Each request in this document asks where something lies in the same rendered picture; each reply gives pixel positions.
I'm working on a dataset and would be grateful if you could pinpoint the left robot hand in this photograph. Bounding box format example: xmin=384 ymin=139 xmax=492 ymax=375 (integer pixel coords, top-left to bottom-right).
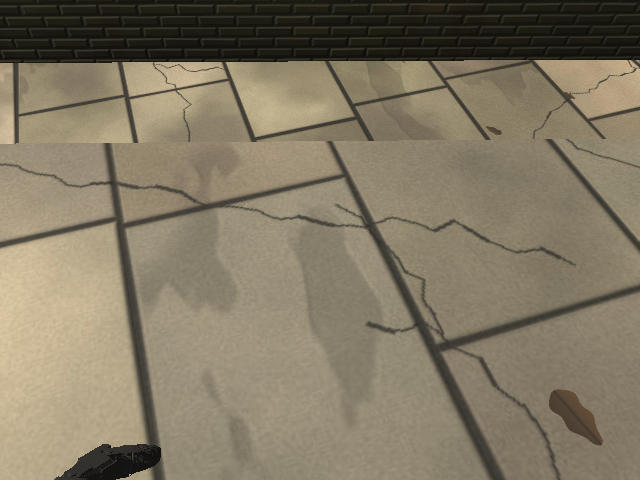
xmin=54 ymin=444 xmax=161 ymax=480

